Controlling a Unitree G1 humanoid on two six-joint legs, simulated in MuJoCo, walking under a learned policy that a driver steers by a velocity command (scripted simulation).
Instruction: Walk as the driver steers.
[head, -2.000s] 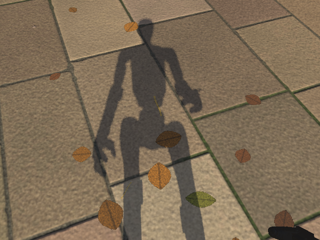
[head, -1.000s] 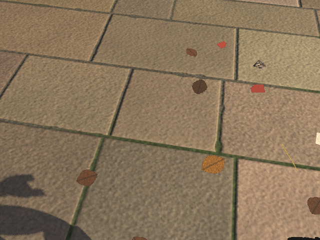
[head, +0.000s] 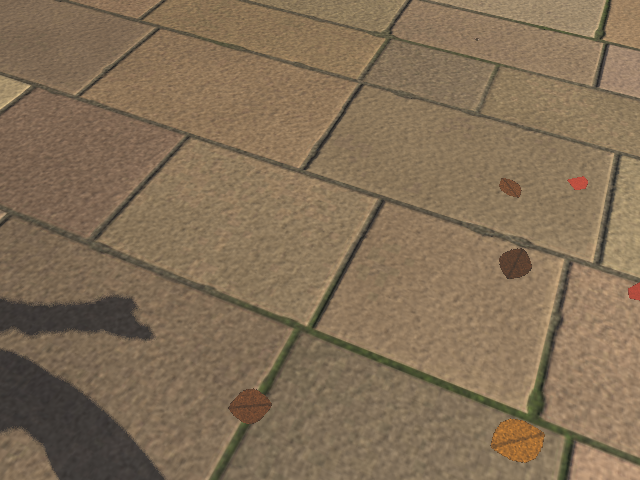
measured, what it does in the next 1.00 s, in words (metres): walks ahead, turning right: left foot, then right foot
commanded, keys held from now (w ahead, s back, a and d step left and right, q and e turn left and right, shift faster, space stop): w+q+shift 0.12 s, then w+e+shift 0.88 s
